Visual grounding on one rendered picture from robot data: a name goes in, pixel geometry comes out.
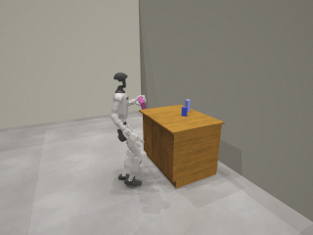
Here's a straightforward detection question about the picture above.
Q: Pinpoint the robot right forearm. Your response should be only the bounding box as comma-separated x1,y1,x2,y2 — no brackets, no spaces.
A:
112,114,132,136

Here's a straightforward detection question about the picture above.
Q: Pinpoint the sponge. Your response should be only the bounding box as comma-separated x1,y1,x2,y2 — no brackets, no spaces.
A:
138,96,147,110

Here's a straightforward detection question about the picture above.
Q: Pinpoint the robot left hand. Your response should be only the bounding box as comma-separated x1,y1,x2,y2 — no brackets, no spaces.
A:
135,95,147,106

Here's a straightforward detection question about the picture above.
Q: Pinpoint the humanoid robot head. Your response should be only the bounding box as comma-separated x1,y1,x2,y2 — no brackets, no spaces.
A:
113,72,127,94

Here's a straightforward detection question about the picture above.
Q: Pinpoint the robot right foot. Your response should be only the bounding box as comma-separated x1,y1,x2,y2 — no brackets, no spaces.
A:
124,178,142,186

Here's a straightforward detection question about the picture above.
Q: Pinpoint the robot right hand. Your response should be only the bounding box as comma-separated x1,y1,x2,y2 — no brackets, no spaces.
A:
128,132,145,147

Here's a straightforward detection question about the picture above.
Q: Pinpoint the robot left forearm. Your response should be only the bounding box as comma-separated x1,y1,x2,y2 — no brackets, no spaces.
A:
128,99,137,106

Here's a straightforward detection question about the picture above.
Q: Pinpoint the right robot upper arm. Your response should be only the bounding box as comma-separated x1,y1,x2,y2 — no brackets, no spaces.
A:
111,93,123,118

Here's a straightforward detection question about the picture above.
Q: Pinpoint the table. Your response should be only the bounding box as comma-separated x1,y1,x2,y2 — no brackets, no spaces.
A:
139,105,225,188

